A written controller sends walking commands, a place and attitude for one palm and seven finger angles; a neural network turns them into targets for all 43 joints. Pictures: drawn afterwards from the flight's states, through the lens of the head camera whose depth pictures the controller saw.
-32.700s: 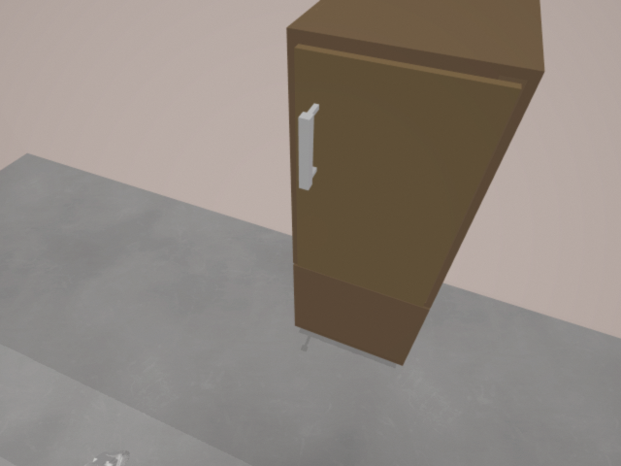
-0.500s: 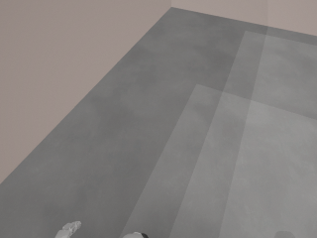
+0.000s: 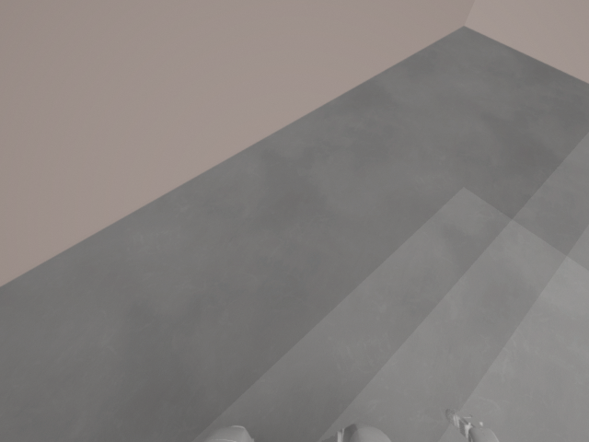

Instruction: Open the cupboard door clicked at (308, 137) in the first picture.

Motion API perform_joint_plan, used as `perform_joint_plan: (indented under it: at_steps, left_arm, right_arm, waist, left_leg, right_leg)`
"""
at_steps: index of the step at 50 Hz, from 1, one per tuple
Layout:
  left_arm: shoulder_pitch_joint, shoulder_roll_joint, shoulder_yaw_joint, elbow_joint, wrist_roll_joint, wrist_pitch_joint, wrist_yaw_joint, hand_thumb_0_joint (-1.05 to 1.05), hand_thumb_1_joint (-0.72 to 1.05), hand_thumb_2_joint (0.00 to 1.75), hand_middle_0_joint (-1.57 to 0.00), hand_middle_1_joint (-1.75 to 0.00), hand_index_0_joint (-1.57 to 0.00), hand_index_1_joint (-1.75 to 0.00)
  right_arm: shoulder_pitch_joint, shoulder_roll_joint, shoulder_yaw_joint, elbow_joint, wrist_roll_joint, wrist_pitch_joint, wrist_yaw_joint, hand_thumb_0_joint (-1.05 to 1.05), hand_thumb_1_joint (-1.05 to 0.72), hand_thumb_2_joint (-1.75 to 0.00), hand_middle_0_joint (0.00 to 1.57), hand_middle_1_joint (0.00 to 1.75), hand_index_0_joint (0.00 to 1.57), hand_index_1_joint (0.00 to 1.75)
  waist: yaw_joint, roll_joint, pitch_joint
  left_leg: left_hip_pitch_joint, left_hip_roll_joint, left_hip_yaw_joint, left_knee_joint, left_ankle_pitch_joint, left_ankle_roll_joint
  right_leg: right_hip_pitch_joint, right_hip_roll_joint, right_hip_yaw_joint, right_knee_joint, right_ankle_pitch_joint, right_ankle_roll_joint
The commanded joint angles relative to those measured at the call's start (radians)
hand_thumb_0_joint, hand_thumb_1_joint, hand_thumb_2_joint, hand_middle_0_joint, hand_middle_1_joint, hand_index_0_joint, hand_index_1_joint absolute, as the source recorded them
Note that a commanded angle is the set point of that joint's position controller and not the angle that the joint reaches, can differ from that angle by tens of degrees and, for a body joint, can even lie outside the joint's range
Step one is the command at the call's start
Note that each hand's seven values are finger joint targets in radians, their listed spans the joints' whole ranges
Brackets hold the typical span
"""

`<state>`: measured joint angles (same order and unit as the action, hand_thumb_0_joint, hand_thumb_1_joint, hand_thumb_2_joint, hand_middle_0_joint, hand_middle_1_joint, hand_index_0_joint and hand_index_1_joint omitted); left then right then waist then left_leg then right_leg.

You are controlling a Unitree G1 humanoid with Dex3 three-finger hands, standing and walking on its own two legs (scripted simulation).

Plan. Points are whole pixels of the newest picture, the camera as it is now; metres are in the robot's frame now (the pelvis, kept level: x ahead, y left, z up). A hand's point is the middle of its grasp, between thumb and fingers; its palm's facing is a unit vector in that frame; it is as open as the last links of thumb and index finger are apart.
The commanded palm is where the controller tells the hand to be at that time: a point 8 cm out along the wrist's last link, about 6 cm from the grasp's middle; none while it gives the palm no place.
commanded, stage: turn to face it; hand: left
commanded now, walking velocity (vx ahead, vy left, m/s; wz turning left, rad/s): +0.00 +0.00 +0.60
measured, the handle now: out of the picture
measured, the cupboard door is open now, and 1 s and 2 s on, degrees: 48 48 48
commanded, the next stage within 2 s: none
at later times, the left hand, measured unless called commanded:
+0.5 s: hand out of the picture +0.03 +0.15 -0.15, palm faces +0.30 -0.93 -0.21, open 7.4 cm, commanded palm none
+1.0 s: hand out of the picture +0.02 +0.17 -0.14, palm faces +0.55 -0.78 -0.31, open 7.4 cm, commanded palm none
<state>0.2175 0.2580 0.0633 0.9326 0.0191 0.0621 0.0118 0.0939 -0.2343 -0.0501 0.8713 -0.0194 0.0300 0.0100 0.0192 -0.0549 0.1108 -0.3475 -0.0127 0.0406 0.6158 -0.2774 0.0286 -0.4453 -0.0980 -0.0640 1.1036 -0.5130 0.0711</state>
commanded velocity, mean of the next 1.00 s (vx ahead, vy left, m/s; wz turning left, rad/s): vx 0.00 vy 0.00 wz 0.60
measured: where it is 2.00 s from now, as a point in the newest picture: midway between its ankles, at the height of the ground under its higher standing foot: outside the picture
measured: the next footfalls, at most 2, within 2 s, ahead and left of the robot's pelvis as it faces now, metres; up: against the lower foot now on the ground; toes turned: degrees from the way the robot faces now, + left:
right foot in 0.22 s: +0.06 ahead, -0.16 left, +0.00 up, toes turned +5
left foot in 0.56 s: +0.03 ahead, +0.09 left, +0.00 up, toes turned +26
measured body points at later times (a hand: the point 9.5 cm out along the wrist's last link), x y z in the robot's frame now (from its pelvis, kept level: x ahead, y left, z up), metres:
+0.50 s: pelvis +0.02 -0.04 +0.01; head +0.07 -0.02 +0.46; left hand +0.01 +0.20 -0.14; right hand +0.18 -0.27 -0.13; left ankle -0.01 +0.07 -0.69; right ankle +0.02 -0.17 -0.72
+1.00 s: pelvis +0.05 -0.07 +0.00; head +0.10 -0.06 +0.45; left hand -0.01 +0.21 -0.12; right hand +0.25 -0.25 -0.15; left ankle -0.02 +0.05 -0.69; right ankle +0.10 -0.17 -0.73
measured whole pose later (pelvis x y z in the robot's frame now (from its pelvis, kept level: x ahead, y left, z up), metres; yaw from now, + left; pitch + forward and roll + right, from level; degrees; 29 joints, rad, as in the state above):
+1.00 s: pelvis +0.05 -0.07 +0.00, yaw +35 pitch +2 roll +0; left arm 0.14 0.22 0.05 0.85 0.02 0.01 0.02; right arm 0.18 -0.26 -0.09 0.92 -0.02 0.07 0.01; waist -0.02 0.05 0.09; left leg -0.47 -0.04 -0.09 0.90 -0.46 -0.02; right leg -0.29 -0.04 -0.07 0.59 -0.33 0.00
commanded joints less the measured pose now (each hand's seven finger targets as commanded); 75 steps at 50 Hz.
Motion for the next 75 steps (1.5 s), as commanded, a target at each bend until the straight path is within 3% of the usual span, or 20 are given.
perform_joint_plan:
  at_steps: [1,9,11,12,16,25,26,28,29,35,44,45,47,52,58,62,63,64,65,75]
  left_arm:
    - [-0.002,0.08,0.031,-0.105,0.003,-0.024,-0.009,0.0,0.9,0.9,-0.2,-0.3,-0.2,-0.3]
    - [0.089,0.086,0.036,-0.105,0.0,-0.049,0.0,0.0,0.9,0.9,-0.2,-0.3,-0.2,-0.3]
    - [0.118,0.243,0.063,-0.12,0.021,-0.064,0.014,0.0,0.9,0.9,-0.2,-0.3,-0.2,-0.3]
    - [0.079,0.226,0.051,-0.133,0.01,-0.064,0.02,0.0,0.9,0.9,-0.2,-0.3,-0.2,-0.3]
    - [-0.051,0.111,0.021,-0.159,0.005,-0.068,0.021,0.0,0.9,0.9,-0.2,-0.3,-0.2,-0.3]
    - [0.062,0.173,0.046,-0.097,0.006,-0.068,0.012,0.0,0.9,0.9,-0.2,-0.3,-0.2,-0.3]
    - [0.036,0.167,0.047,-0.105,-0.003,-0.065,0.009,0.0,0.9,0.9,-0.2,-0.3,-0.2,-0.3]
    - [-0.033,0.048,0.016,-0.176,-0.012,-0.051,0.001,0.0,0.9,0.9,-0.2,-0.3,-0.2,-0.3]
    - [-0.08,0.084,0.018,-0.186,-0.003,-0.038,0.007,0.0,0.9,0.9,-0.2,-0.3,-0.2,-0.3]
    - [-0.042,0.064,0.028,-0.116,0.001,-0.029,-0.008,0.0,0.9,0.9,-0.2,-0.3,-0.2,-0.3]
    - [0.014,0.068,0.027,-0.118,-0.009,-0.044,0.001,0.0,0.9,0.9,-0.2,-0.3,-0.2,-0.3]
    - [0.066,0.102,0.036,-0.111,-0.006,-0.053,0.005,0.0,0.9,0.9,-0.2,-0.3,-0.2,-0.3]
    - [0.08,0.237,0.057,-0.12,0.014,-0.064,0.02,0.0,0.9,0.9,-0.2,-0.3,-0.2,-0.3]
    - [-0.052,0.101,0.017,-0.151,0.0,-0.072,0.023,0.0,0.9,0.9,-0.2,-0.3,-0.2,-0.3]
    - [0.065,0.162,0.04,-0.107,0.01,-0.072,0.021,0.0,0.9,0.9,-0.2,-0.3,-0.2,-0.3]
    - [0.045,0.173,0.049,-0.101,-0.002,-0.068,0.011,0.0,0.9,0.9,-0.2,-0.3,-0.2,-0.3]
    - [0.033,0.148,0.044,-0.117,-0.009,-0.065,0.006,0.0,0.9,0.9,-0.2,-0.3,-0.2,-0.3]
    - [0.0,0.066,0.024,-0.158,-0.017,-0.06,-0.003,0.0,0.9,0.9,-0.2,-0.3,-0.2,-0.3]
    - [-0.072,0.074,0.013,-0.185,-0.008,-0.046,0.006,0.0,0.9,0.9,-0.2,-0.3,-0.2,-0.3]
    - [-0.071,0.061,0.022,-0.136,-0.003,-0.03,-0.003,0.0,0.9,0.9,-0.2,-0.3,-0.2,-0.3]
  right_arm:
    - [0.018,-0.207,-0.053,-0.054,-0.005,-0.012,-0.023,0.0,-0.9,-0.9,0.2,0.3,0.2,0.3]
    - [-0.014,-0.198,-0.073,-0.076,0.0,0.005,-0.012,0.0,-0.9,-0.9,0.2,0.3,0.2,0.3]
    - [-0.03,-0.087,-0.056,-0.114,0.01,0.002,-0.002,0.0,-0.9,-0.9,0.2,0.3,0.2,0.3]
    - [-0.027,-0.13,-0.061,-0.11,0.003,0.005,0.003,0.0,-0.9,-0.9,0.2,0.3,0.2,0.3]
    - [0.03,-0.087,-0.052,-0.05,0.003,0.023,0.019,0.0,-0.9,-0.9,0.2,0.3,0.2,0.3]
    - [0.02,-0.063,-0.029,-0.05,0.011,0.0,0.02,0.0,-0.9,-0.9,0.2,0.3,0.2,0.3]
    - [0.093,-0.095,-0.038,-0.033,0.008,-0.006,0.018,0.0,-0.9,-0.9,0.2,0.3,0.2,0.3]
    - [0.239,-0.29,-0.087,-0.005,-0.001,-0.013,-0.002,0.0,-0.9,-0.9,0.2,0.3,0.2,0.3]
    - [0.269,-0.291,-0.083,0.016,-0.002,-0.006,-0.009,0.0,-0.9,-0.9,0.2,0.3,0.2,0.3]
    - [0.082,-0.19,-0.053,-0.033,-0.002,-0.023,-0.03,0.0,-0.9,-0.9,0.2,0.3,0.2,0.3]
    - [0.036,-0.202,-0.072,-0.048,-0.002,-0.001,-0.019,0.0,-0.9,-0.9,0.2,0.3,0.2,0.3]
    - [0.015,-0.179,-0.07,-0.059,0.005,0.0,-0.016,0.0,-0.9,-0.9,0.2,0.3,0.2,0.3]
    - [0.008,-0.101,-0.061,-0.093,0.011,-0.001,-0.006,0.0,-0.9,-0.9,0.2,0.3,0.2,0.3]
    - [0.044,-0.086,-0.053,-0.033,0.004,0.023,0.015,0.0,-0.9,-0.9,0.2,0.3,0.2,0.3]
    - [-0.047,-0.044,-0.026,-0.056,0.013,0.011,0.024,0.0,-0.9,-0.9,0.2,0.3,0.2,0.3]
    - [0.057,-0.082,-0.033,-0.035,0.007,-0.004,0.018,0.0,-0.9,-0.9,0.2,0.3,0.2,0.3]
    - [0.133,-0.147,-0.05,-0.016,0.002,-0.012,0.013,0.0,-0.9,-0.9,0.2,0.3,0.2,0.3]
    - [0.216,-0.267,-0.082,-0.007,-0.005,-0.019,0.004,0.0,-0.9,-0.9,0.2,0.3,0.2,0.3]
    - [0.274,-0.285,-0.083,0.013,0.003,-0.009,-0.006,0.0,-0.9,-0.9,0.2,0.3,0.2,0.3]
    - [0.091,-0.204,-0.059,-0.029,-0.008,-0.017,-0.026,0.0,-0.9,-0.9,0.2,0.3,0.2,0.3]
  waist:
    - [-0.022,0.223,-0.131]
    - [0.029,0.133,-0.156]
    - [0.065,-0.308,-0.144]
    - [0.041,-0.216,-0.133]
    - [-0.038,-0.192,-0.109]
    - [0.0,-0.137,-0.176]
    - [-0.049,-0.064,-0.207]
    - [-0.129,0.389,-0.254]
    - [-0.132,0.272,-0.259]
    - [-0.031,0.205,-0.168]
    - [0.002,0.207,-0.161]
    - [0.033,0.136,-0.171]
    - [0.053,-0.29,-0.156]
    - [-0.037,-0.184,-0.116]
    - [0.028,-0.138,-0.148]
    - [-0.033,-0.114,-0.197]
    - [-0.079,0.027,-0.247]
    - [-0.124,0.352,-0.273]
    - [-0.137,0.288,-0.279]
    - [-0.042,0.178,-0.168]
  left_leg:
    - [0.077,0.233,-0.279,-0.304,0.098,0.114]
    - [-0.118,0.141,-0.315,-0.158,0.006,0.06]
    - [-0.332,-0.074,-0.054,0.323,-0.313,-0.069]
    - [-0.29,-0.003,-0.111,0.516,-0.323,-0.055]
    - [-0.248,0.049,-0.04,0.57,-0.16,-0.091]
    - [0.027,0.01,0.082,-0.047,-0.048,-0.069]
    - [0.161,0.018,0.059,-0.163,0.095,-0.055]
    - [0.396,0.433,-0.498,-0.244,0.711,0.181]
    - [0.372,0.454,-0.458,-0.222,0.668,0.231]
    - [0.182,0.229,-0.272,-0.272,0.324,0.116]
    - [-0.001,0.173,-0.355,-0.184,0.242,0.088]
    - [-0.082,0.123,-0.324,-0.12,0.149,0.047]
    - [-0.289,-0.064,-0.079,0.367,-0.345,-0.068]
    - [-0.251,0.043,-0.053,0.56,-0.163,-0.096]
    - [-0.132,0.025,0.056,0.179,-0.168,-0.091]
    - [0.105,-0.005,0.083,-0.121,0.044,-0.059]
    - [0.296,0.082,-0.02,-0.175,0.258,-0.02]
    - [0.442,0.386,-0.441,-0.21,0.668,0.14]
    - [0.437,0.444,-0.467,-0.191,0.824,0.223]
    - [0.173,0.231,-0.305,-0.251,0.355,0.132]
  right_leg:
    - [-0.056,0.006,0.058,-0.026,0.097,0.009]
    - [0.329,0.069,0.019,-0.617,0.234,-0.012]
    - [0.384,-0.373,0.498,-0.904,0.151,-0.179]
    - [0.269,-0.402,0.455,-0.885,0.199,-0.224]
    - [0.275,-0.217,0.091,-0.766,0.583,-0.173]
    - [0.375,-0.245,-0.038,-0.549,0.819,-0.127]
    - [0.297,-0.231,-0.079,-0.443,0.75,-0.087]
    - [-0.154,-0.017,-0.078,-0.033,-0.171,0.032]
    - [-0.168,-0.03,0.044,0.063,-0.148,0.009]
    - [-0.099,-0.001,0.067,-0.001,0.121,0.015]
    - [0.254,0.091,0.017,-0.538,0.213,-0.006]
    - [0.368,0.05,0.053,-0.681,0.276,-0.014]
    - [0.39,-0.4,0.481,-0.882,0.31,-0.198]
    - [0.331,-0.213,0.088,-0.75,0.703,-0.183]
    - [0.441,-0.248,0.009,-0.657,0.881,-0.178]
    - [0.357,-0.229,-0.076,-0.473,0.854,-0.103]
    - [0.205,-0.194,-0.112,-0.312,0.676,-0.053]
    - [-0.11,-0.035,-0.122,-0.069,-0.051,0.027]
    - [-0.164,-0.025,0.012,0.043,-0.165,0.013]
    - [-0.025,0.025,0.053,-0.164,0.073,0.013]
